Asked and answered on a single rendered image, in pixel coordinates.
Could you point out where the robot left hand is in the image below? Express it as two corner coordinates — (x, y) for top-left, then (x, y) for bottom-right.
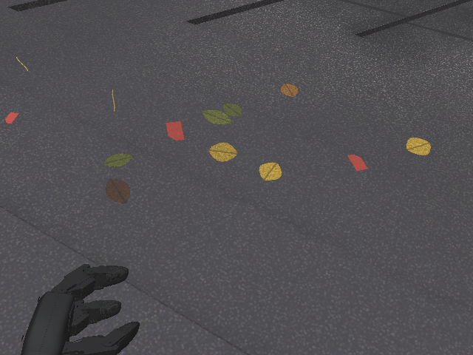
(21, 264), (140, 355)

